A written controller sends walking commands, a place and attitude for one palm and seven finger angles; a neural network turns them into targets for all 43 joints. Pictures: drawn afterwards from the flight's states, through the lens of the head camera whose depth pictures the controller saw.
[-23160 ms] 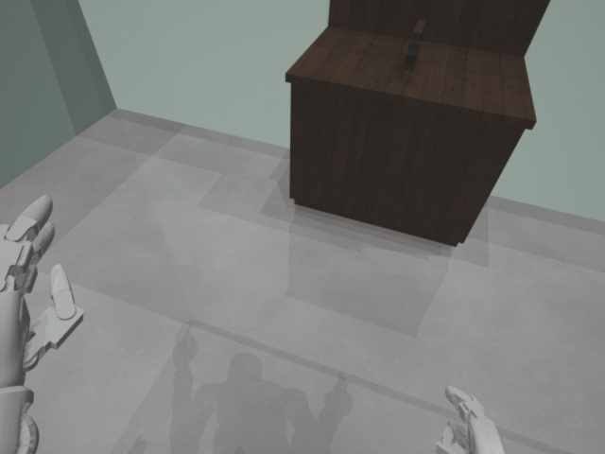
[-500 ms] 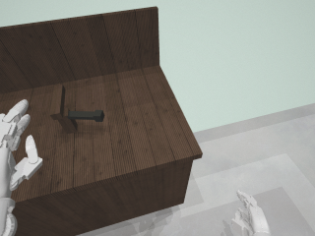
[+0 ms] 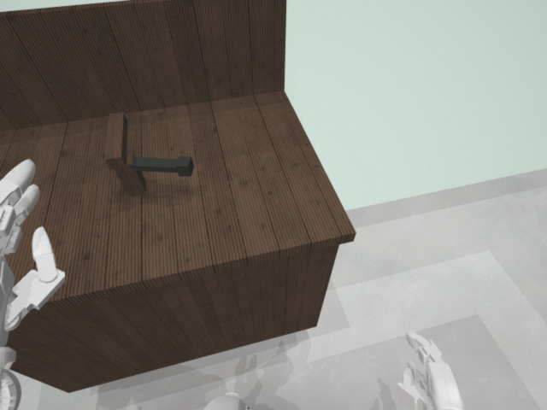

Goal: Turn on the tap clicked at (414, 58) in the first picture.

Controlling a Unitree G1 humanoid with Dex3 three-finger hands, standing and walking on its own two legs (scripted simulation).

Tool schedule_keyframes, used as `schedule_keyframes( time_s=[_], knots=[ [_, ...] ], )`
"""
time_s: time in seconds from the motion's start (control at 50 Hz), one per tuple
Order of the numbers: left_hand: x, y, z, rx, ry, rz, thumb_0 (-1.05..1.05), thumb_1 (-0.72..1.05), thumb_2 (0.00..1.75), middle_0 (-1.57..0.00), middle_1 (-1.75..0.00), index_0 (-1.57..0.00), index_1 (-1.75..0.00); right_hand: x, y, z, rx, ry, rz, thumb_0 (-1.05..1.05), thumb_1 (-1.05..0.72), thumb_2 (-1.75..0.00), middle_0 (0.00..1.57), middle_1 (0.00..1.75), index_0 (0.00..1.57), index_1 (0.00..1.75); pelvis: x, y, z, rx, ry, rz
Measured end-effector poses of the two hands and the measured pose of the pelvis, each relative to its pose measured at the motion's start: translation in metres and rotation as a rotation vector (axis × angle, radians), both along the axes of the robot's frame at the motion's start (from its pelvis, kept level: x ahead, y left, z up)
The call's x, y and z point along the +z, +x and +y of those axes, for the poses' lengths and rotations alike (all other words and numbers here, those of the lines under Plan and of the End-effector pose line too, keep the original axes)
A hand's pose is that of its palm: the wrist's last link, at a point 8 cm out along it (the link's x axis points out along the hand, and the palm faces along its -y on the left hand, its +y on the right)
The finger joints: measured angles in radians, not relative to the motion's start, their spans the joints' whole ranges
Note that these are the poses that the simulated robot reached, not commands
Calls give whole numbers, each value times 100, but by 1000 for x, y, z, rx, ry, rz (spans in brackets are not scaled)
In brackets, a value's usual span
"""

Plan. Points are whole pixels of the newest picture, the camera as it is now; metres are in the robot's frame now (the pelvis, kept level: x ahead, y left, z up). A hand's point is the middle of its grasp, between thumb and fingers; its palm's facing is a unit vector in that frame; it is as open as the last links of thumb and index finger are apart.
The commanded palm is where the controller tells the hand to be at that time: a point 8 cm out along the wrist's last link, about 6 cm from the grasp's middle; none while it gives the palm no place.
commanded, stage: step back with the hand held close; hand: left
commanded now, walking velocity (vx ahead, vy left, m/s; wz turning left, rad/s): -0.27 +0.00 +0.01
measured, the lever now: (185, 166) +0.53 +0.23 +0.02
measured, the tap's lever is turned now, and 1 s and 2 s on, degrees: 71 71 71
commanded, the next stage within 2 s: stop stepping back and stand still in 1.20 s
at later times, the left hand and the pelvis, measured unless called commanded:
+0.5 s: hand (61, 291) +0.19 +0.22 +0.18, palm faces +0.36 -0.84 -0.40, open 7.4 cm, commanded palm +0.14 +0.27 +0.19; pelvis -0.02 -0.01 -0.01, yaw -1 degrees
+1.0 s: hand (12, 347) +0.14 +0.24 +0.19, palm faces +0.42 -0.82 -0.39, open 7.4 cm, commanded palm +0.09 +0.28 +0.19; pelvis -0.05 -0.01 -0.01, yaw +3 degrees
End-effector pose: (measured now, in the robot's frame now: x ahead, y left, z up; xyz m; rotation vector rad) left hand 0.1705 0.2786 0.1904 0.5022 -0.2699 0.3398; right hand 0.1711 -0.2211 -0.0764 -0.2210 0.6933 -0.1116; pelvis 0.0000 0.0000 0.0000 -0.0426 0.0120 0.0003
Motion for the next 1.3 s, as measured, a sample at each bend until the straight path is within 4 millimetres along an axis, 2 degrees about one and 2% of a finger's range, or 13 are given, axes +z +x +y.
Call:
schedule_keyframes(
  time_s=[0.38,0.54,0.7,0.84,0.94,1.0,1.08,1.18,1.22,1.3],
  knots=[
    [6,-16,-16,-58,10,-82,1,89,89,-21,-31,-21,-30,3,-29,-23,-22,-45,3,1,-90,-90,21,30,21,30,-4,-19,-10,-14,10,-4],
    [5,-19,-12,-66,20,-96,1,89,89,-21,-31,-21,-30,0,-43,-18,-29,-43,16,2,-90,-90,21,30,21,30,-5,-26,-7,-7,-2,-3],
    [7,-33,-12,-64,19,-112,1,89,89,-21,-31,-21,-30,-2,-50,-12,-1,-43,37,1,-90,-90,21,30,21,30,-5,-32,-7,-6,8,-3],
    [4,-38,-3,-53,15,-125,1,89,89,-21,-31,-21,-30,-1,-54,-7,-12,-51,15,2,-90,-90,21,30,21,30,-8,-41,-1,7,-15,-21],
    [8,-57,-3,-24,50,-132,1,89,89,-21,-31,-21,-30,-1,-55,-4,35,-32,9,1,-90,-90,21,30,21,30,-9,-51,-10,65,-7,-26],
    [8,-73,-3,-6,16,-118,1,89,89,-21,-31,-21,-30,-1,-58,-4,56,-40,55,1,-90,-90,21,30,21,30,-5,-54,-5,57,24,-22],
    [4,-85,10,11,-6,-118,1,89,89,-21,-31,-21,-30,3,-62,3,69,-77,67,1,-90,-90,21,30,21,30,-5,-60,4,74,29,-5],
    [-2,-92,25,53,-36,-114,1,89,90,-21,-31,-21,-30,10,-71,16,76,-44,17,2,-90,-90,21,30,21,30,-2,-84,2,57,34,-31],
    [1,-95,20,52,-58,-107,2,89,90,-21,-31,-21,-30,15,-78,20,83,-12,-3,1,-90,-90,21,30,21,30,3,-92,-1,50,24,-33],
    [10,-105,-2,11,-44,-81,2,89,90,-21,-31,-20,-30,17,-94,19,92,33,-23,1,-90,-90,21,30,21,30,8,-105,-9,26,15,-18]
  ],
)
